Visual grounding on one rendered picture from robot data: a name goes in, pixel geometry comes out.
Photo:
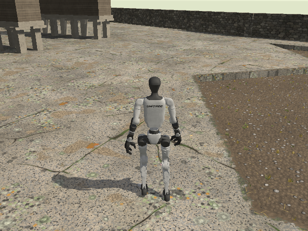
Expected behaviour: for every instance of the right robot forearm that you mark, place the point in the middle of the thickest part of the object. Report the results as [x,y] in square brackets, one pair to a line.
[176,128]

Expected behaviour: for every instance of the right robot hand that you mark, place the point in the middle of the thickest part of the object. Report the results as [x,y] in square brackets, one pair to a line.
[178,139]

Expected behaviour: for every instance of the robot torso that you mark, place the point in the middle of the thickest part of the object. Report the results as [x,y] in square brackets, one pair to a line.
[154,116]

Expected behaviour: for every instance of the robot head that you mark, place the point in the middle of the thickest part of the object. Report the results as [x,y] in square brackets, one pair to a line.
[154,84]

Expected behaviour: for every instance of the robot left upper arm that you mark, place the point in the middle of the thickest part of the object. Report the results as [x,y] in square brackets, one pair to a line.
[137,110]

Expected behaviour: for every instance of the left robot forearm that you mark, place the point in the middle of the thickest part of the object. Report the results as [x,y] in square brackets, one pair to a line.
[131,131]

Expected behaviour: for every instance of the left robot hand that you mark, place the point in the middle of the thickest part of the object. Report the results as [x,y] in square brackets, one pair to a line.
[127,146]

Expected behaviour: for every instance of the robot right upper arm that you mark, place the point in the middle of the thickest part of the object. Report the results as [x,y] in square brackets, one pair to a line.
[171,109]

